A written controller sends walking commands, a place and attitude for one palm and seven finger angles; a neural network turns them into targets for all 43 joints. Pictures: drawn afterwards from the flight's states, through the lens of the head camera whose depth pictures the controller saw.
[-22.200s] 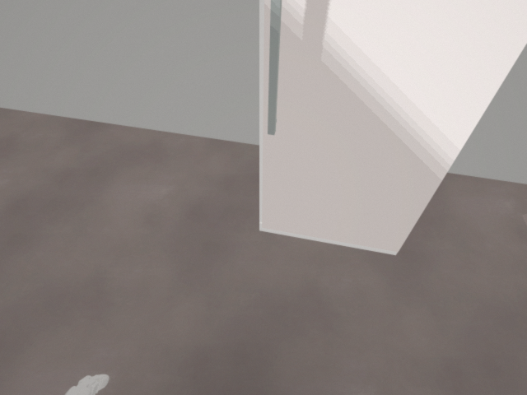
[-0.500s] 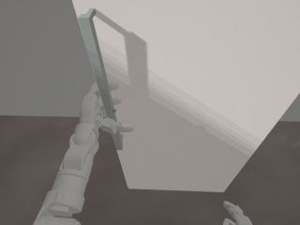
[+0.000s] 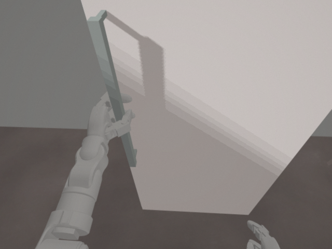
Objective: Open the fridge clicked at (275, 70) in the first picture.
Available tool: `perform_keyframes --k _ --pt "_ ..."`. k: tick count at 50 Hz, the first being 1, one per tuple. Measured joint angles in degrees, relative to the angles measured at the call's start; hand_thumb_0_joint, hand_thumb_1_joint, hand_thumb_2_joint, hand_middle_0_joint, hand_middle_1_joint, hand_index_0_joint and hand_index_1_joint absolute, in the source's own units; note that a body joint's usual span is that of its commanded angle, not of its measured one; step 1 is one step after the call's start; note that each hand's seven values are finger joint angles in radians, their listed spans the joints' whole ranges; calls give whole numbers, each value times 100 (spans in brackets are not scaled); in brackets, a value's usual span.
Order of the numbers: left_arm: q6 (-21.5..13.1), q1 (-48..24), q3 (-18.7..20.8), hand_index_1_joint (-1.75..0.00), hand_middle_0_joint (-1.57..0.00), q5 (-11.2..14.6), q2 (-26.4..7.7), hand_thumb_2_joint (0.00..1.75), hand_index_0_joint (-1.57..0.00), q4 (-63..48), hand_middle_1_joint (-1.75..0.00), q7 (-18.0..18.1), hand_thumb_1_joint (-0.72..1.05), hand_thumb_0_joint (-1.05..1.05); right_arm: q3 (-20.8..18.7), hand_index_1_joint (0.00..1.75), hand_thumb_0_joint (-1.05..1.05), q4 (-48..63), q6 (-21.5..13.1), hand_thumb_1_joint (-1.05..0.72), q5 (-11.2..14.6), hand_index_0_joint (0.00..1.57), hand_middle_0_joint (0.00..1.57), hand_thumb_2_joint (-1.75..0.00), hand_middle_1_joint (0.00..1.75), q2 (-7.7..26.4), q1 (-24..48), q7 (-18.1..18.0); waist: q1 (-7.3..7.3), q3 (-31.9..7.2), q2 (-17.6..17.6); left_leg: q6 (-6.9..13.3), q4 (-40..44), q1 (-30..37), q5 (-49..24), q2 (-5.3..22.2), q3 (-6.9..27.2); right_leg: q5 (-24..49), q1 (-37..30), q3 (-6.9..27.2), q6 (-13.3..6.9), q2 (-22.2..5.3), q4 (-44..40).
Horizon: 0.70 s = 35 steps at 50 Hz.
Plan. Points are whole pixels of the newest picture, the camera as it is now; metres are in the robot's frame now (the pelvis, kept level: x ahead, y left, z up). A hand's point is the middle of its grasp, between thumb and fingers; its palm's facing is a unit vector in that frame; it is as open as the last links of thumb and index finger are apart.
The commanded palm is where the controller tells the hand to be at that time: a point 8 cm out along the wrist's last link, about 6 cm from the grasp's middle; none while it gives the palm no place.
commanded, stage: grip the handle and tug to test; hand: left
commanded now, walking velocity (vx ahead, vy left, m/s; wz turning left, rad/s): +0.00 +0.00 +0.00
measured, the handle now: (122, 109) +0.43 +0.15 +0.12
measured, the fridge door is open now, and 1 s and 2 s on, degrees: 0 4 25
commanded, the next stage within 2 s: pull the door a little, standing still in 0.74 s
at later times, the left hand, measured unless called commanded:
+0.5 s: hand (126, 123) +0.37 +0.12 +0.13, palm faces +0.04 -1.00 -0.01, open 5.6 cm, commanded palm +0.33 +0.16 +0.13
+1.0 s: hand (124, 134) +0.33 +0.12 +0.13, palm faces -0.01 -1.00 -0.01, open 5.6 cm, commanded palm +0.29 +0.17 +0.13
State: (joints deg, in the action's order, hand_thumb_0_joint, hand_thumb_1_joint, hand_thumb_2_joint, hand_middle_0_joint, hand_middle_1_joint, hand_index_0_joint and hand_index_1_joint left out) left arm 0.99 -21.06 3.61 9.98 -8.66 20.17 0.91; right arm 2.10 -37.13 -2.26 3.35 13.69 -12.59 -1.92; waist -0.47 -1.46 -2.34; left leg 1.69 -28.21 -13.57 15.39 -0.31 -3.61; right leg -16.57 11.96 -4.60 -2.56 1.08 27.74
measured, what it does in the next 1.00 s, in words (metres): stands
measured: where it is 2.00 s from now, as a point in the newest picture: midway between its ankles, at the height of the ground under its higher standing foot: outside the picture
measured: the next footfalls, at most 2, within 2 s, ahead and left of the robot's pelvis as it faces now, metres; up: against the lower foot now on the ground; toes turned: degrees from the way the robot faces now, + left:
none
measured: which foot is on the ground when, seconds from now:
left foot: down 0.00-1.00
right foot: down 0.00-1.00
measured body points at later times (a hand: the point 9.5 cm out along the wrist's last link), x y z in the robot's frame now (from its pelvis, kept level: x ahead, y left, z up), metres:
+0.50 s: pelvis +0.01 +0.00 +0.00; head +0.01 -0.02 +0.45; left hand +0.36 +0.18 +0.13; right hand +0.16 -0.23 -0.10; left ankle -0.01 +0.10 -0.74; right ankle -0.02 -0.09 -0.74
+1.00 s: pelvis +0.02 +0.00 +0.00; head +0.01 -0.02 +0.45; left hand +0.33 +0.17 +0.13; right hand +0.20 -0.22 -0.09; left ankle -0.01 +0.10 -0.74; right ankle -0.02 -0.09 -0.74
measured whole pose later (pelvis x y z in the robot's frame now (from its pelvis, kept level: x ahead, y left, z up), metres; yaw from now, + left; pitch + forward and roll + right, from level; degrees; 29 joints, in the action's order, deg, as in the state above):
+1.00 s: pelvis +0.02 +0.00 +0.00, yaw +0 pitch +0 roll +0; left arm 8.2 -5.1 1.7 9.9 -8.3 -1.1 -1.1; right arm 2.9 -33.3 1.4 2.4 13.0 -10.2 -1.7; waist -1.2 -2.3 -2.2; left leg 1.5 -27.1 -10.3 16.9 -0.3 -3.8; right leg -17.9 8.8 -4.2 -2.5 1.2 26.5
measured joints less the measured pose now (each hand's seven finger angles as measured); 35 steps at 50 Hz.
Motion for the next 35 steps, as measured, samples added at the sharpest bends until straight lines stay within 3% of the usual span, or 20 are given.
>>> perform_keyframes --k 3,22,35 --pt "-8 13 -17 -138 -40 1 12 83 -38 -21 -138 19 74 1 -3 30 1 20 -3 -91 3 20 20 -90 30 8 -1 2 -4 15 -13 1 -9 11 12 -3 6 -13 -15 -5 2 -2 5" --pt "100 170 -28 -140 -38 -26 41 81 -37 -290 -140 2 74 1 6 30 1 53 84 -91 -25 20 20 -90 30 -6 -1 14 -25 13 -3 -1 22 59 36 -11 7 -40 -58 1 4 -6 -18" --pt "347 914 -64 -140 -35 -52 69 78 -33 -1216 -140 -11 76 1 3 30 1 234 157 -91 -51 20 20 -90 30 -16 -29 60 -10 -61 -14 -2 74 216 133 4 -59 -107 -192 77 19 14 -73"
